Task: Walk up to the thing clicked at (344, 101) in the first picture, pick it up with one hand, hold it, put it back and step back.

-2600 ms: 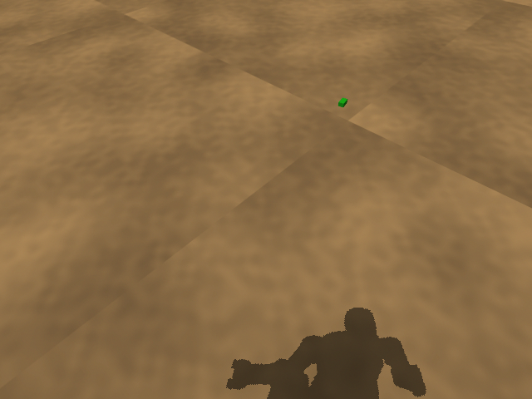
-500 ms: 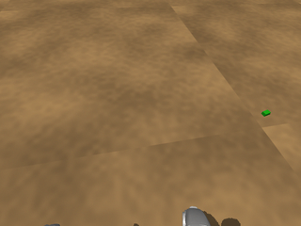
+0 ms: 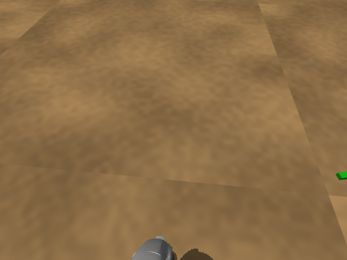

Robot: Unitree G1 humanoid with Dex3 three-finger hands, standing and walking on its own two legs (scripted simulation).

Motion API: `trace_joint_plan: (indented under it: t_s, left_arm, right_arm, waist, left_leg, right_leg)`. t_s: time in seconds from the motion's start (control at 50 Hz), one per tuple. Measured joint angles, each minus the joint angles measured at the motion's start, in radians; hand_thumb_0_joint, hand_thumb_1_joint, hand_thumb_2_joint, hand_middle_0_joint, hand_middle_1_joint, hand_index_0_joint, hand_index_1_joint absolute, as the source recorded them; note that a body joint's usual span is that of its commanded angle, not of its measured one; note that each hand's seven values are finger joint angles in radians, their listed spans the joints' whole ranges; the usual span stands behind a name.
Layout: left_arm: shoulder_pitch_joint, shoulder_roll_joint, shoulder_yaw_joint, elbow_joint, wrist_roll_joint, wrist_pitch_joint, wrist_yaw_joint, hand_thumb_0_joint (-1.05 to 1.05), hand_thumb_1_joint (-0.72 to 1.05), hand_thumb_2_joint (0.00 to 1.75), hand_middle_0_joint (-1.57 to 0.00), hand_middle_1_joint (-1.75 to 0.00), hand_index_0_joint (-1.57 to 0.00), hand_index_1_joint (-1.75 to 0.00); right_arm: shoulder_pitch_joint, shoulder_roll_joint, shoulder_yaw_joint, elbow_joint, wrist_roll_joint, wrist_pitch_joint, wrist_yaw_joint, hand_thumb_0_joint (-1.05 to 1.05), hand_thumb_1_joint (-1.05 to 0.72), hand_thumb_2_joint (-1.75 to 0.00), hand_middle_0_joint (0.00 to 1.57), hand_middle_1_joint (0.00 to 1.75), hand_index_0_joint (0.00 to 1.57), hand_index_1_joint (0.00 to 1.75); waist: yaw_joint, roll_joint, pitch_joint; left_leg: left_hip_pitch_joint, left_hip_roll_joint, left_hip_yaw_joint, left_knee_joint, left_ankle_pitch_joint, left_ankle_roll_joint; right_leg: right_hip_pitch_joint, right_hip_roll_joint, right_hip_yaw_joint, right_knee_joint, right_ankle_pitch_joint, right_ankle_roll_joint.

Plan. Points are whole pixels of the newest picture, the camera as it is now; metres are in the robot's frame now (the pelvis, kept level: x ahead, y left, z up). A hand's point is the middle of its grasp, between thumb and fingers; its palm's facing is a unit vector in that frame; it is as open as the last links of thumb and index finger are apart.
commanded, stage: walk up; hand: left
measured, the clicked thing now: (343, 175) +0.83 -0.93 -0.75
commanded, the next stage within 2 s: none
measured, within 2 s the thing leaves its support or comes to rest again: neither
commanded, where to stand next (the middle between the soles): +0.51 -1.25 m, yaw +16 degrees
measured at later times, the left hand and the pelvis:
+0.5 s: hand (184, 241) +0.19 +0.03 -0.14, palm faces +0.06 -0.92 -0.39, open 7.3 cm; pelvis +0.11 -0.27 -0.03, yaw +6 degrees
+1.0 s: hand (261, 244) +0.22 -0.18 -0.17, palm faces +0.09 -0.96 -0.27, open 7.3 cm; pelvis +0.20 -0.46 -0.01, yaw +10 degrees
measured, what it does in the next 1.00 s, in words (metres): steps to the right: left foot, then right foot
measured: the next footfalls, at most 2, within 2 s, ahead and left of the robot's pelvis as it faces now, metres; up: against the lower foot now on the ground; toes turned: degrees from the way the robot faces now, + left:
left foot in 0.04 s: +0.14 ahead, +0.07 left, +0.00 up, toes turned +6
right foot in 0.40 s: +0.19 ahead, -0.42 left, +0.00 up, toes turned +3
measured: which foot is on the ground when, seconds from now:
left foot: up 0.00-0.02, down 0.04-0.42, up 0.44-0.72, down 0.74-1.00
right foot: down 0.00-0.06, up 0.08-0.38, down 0.40-0.76, up 0.78-1.00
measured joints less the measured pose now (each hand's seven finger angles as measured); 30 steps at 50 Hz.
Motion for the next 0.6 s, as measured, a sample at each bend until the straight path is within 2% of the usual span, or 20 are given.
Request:
trace_joint_plan:
  t_s: [0.04,0.06,0.1,0.12,0.14,0.18,0.24,0.3,0.34,0.38,0.4,0.42,0.44,0.46,0.48,0.52,0.56,0.6]
  left_arm:
    - [0.015,-0.004,-0.005,-0.016,0.001,0.009,-0.002,0.00,0.91,0.90,-0.20,-0.30,-0.20,-0.30]
    - [0.018,-0.010,-0.007,-0.020,0.002,0.011,0.000,0.00,0.91,0.90,-0.20,-0.30,-0.20,-0.30]
    - [0.003,-0.034,-0.014,-0.020,0.009,0.024,0.004,0.01,0.91,0.90,-0.20,-0.30,-0.20,-0.30]
    - [-0.002,-0.045,-0.022,-0.023,0.008,0.032,0.001,0.01,0.91,0.90,-0.20,-0.30,-0.20,-0.30]
    - [-0.006,-0.052,-0.032,-0.026,0.006,0.039,-0.004,0.01,0.91,0.90,-0.20,-0.30,-0.20,-0.30]
    - [-0.022,-0.050,-0.042,-0.033,-0.002,0.045,-0.018,0.01,0.91,0.90,-0.20,-0.30,-0.20,-0.30]
    - [-0.070,-0.021,-0.024,-0.057,-0.011,0.046,-0.039,0.01,0.91,0.90,-0.20,-0.30,-0.21,-0.30]
    - [-0.115,0.018,0.003,-0.084,-0.023,0.040,-0.054,0.00,0.91,0.90,-0.20,-0.30,-0.21,-0.30]
    - [-0.135,0.043,0.020,-0.089,-0.025,0.040,-0.059,0.00,0.91,0.90,-0.20,-0.30,-0.21,-0.30]
    - [-0.142,0.062,0.033,-0.085,-0.027,0.040,-0.058,0.00,0.91,0.90,-0.20,-0.30,-0.21,-0.30]
    - [-0.140,0.068,0.039,-0.082,-0.028,0.036,-0.054,0.00,0.91,0.90,-0.20,-0.30,-0.20,-0.30]
    - [-0.142,0.053,0.044,-0.072,-0.025,0.029,-0.046,0.00,0.91,0.90,-0.20,-0.30,-0.20,-0.30]
    - [-0.140,0.032,0.040,-0.066,-0.019,0.022,-0.039,0.00,0.91,0.90,-0.20,-0.30,-0.20,-0.30]
    - [-0.132,0.014,0.028,-0.064,-0.012,0.016,-0.033,0.00,0.91,0.90,-0.20,-0.30,-0.20,-0.30]
    - [-0.119,-0.003,0.015,-0.058,-0.011,0.012,-0.027,0.00,0.91,0.90,-0.20,-0.30,-0.20,-0.30]
    - [-0.083,-0.033,0.000,-0.040,-0.020,0.015,-0.016,0.00,0.91,0.90,-0.20,-0.30,-0.20,-0.30]
    - [-0.047,-0.046,-0.012,-0.019,-0.020,0.019,-0.009,0.00,0.91,0.90,-0.20,-0.30,-0.21,-0.30]
    - [-0.027,-0.038,-0.013,-0.008,-0.017,0.020,-0.002,0.00,0.91,0.90,-0.20,-0.30,-0.21,-0.30]
  right_arm:
    - [0.021,0.005,0.002,-0.026,0.001,-0.004,-0.004,0.00,-0.90,-0.90,0.21,0.30,0.21,0.30]
    - [0.028,0.006,-0.002,-0.037,-0.003,-0.007,-0.011,0.00,-0.90,-0.90,0.21,0.30,0.21,0.30]
    - [0.037,0.007,-0.010,-0.062,-0.009,-0.004,-0.030,0.00,-0.90,-0.90,0.21,0.30,0.21,0.30]
    - [0.040,0.003,-0.010,-0.068,-0.002,-0.002,-0.038,0.00,-0.90,-0.90,0.21,0.30,0.21,0.30]
    - [0.039,0.000,-0.010,-0.066,0.003,0.002,-0.047,0.00,-0.90,-0.90,0.21,0.30,0.21,0.30]
    - [0.044,0.000,-0.011,-0.057,0.003,0.005,-0.060,0.00,-0.90,-0.90,0.21,0.30,0.21,0.30]
    - [0.078,-0.004,-0.006,-0.037,-0.007,-0.008,-0.054,0.00,-0.90,-0.90,0.21,0.30,0.21,0.30]
    - [0.100,-0.022,-0.007,-0.008,-0.031,-0.015,-0.032,0.00,-0.90,-0.90,0.21,0.30,0.21,0.30]
    - [0.106,-0.040,-0.015,0.004,-0.046,-0.020,-0.019,0.00,-0.90,-0.90,0.21,0.30,0.21,0.30]
    - [0.107,-0.064,-0.026,0.014,-0.055,-0.018,-0.011,0.00,-0.89,-0.90,0.21,0.30,0.21,0.30]
    - [0.107,-0.079,-0.033,0.020,-0.059,-0.012,-0.010,0.00,-0.89,-0.90,0.21,0.30,0.21,0.30]
    - [0.096,-0.104,-0.043,0.032,-0.062,-0.001,-0.014,0.00,-0.89,-0.90,0.21,0.30,0.21,0.30]
    - [0.084,-0.127,-0.055,0.048,-0.062,0.013,-0.024,0.00,-0.89,-0.90,0.21,0.30,0.21,0.30]
    - [0.077,-0.138,-0.066,0.063,-0.055,0.028,-0.036,0.00,-0.90,-0.90,0.21,0.30,0.21,0.30]
    - [0.070,-0.139,-0.073,0.077,-0.052,0.040,-0.049,0.01,-0.90,-0.90,0.21,0.30,0.21,0.30]
    - [0.051,-0.129,-0.071,0.096,-0.036,0.044,-0.058,0.01,-0.90,-0.90,0.20,0.30,0.21,0.30]
    - [0.036,-0.111,-0.057,0.097,-0.019,0.027,-0.053,0.01,-0.90,-0.90,0.20,0.30,0.21,0.30]
    - [0.031,-0.082,-0.039,0.080,-0.012,0.003,-0.045,0.01,-0.91,-0.90,0.20,0.30,0.20,0.30]
  waist:
    - [-0.003,-0.018,0.001]
    - [-0.017,-0.032,0.004]
    - [-0.051,-0.060,0.021]
    - [-0.064,-0.065,0.024]
    - [-0.077,-0.067,0.024]
    - [-0.106,-0.072,0.017]
    - [-0.134,-0.083,0.000]
    - [-0.140,-0.092,-0.014]
    - [-0.151,-0.093,-0.023]
    - [-0.166,-0.083,-0.037]
    - [-0.168,-0.070,-0.044]
    - [-0.163,-0.027,-0.037]
    - [-0.158,0.019,-0.029]
    - [-0.152,0.043,-0.029]
    - [-0.140,0.049,-0.033]
    - [-0.113,0.053,-0.045]
    - [-0.092,0.056,-0.053]
    - [-0.072,0.045,-0.046]
  left_leg:
    - [0.070,-0.005,0.016,-0.087,0.047,0.023]
    - [0.093,-0.014,0.008,-0.098,-0.024,0.020]
    - [0.086,-0.025,0.003,-0.041,-0.061,0.008]
    - [0.093,-0.018,0.002,-0.028,-0.069,0.005]
    - [0.108,-0.005,0.000,-0.030,-0.072,0.001]
    - [0.140,0.023,-0.017,-0.050,-0.071,-0.008]
    - [0.164,0.067,-0.066,-0.071,-0.077,-0.020]
    - [0.165,0.118,-0.108,-0.075,-0.094,-0.037]
    - [0.158,0.149,-0.139,-0.075,-0.104,-0.051]
    - [0.142,0.183,-0.177,-0.064,-0.118,-0.062]
    - [0.129,0.204,-0.198,-0.044,-0.136,-0.055]
    - [0.113,0.236,-0.238,-0.004,-0.175,-0.026]
    - [0.084,0.247,-0.283,0.079,-0.239,-0.008]
    - [0.042,0.217,-0.299,0.196,-0.297,-0.007]
    - [0.006,0.172,-0.277,0.307,-0.321,-0.010]
    - [-0.038,0.104,-0.186,0.426,-0.307,-0.013]
    - [-0.061,0.059,-0.109,0.422,-0.273,-0.015]
    - [-0.065,0.029,-0.052,0.341,-0.247,-0.016]
  right_leg:
    - [-0.014,0.007,-0.014,0.090,-0.067,0.001]
    - [-0.045,-0.001,-0.009,0.181,-0.097,0.023]
    - [-0.153,-0.003,0.086,0.454,-0.139,0.122]
    - [-0.213,0.002,0.140,0.588,-0.147,0.157]
    - [-0.267,-0.001,0.183,0.695,-0.141,0.180]
    - [-0.355,-0.035,0.254,0.800,-0.098,0.203]
    - [-0.428,-0.122,0.340,0.762,-0.016,0.194]
    - [-0.423,-0.197,0.394,0.554,0.023,0.167]
    - [-0.391,-0.226,0.396,0.424,0.033,0.156]
    - [-0.335,-0.229,0.369,0.319,0.050,0.151]
    - [-0.298,-0.217,0.346,0.271,0.040,0.167]
    - [-0.289,-0.182,0.316,0.283,0.011,0.203]
    - [-0.285,-0.150,0.284,0.309,-0.008,0.214]
    - [-0.283,-0.139,0.262,0.328,-0.022,0.214]
    - [-0.277,-0.139,0.253,0.329,-0.028,0.207]
    - [-0.238,-0.133,0.244,0.272,-0.012,0.180]
    - [-0.193,-0.118,0.227,0.194,0.016,0.147]
    - [-0.160,-0.098,0.207,0.142,0.032,0.114]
